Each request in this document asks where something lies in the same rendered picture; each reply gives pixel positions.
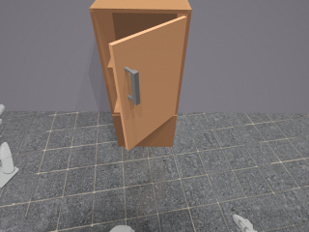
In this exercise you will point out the robot right hand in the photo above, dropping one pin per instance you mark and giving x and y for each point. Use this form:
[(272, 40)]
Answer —
[(244, 224)]

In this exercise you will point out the robot left hand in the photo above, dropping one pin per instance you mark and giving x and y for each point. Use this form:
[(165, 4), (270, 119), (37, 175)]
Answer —
[(7, 168)]

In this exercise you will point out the handle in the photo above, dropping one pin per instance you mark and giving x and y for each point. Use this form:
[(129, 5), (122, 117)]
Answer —
[(135, 88)]

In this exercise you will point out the cupboard door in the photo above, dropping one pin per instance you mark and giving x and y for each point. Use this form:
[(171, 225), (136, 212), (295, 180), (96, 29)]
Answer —
[(156, 53)]

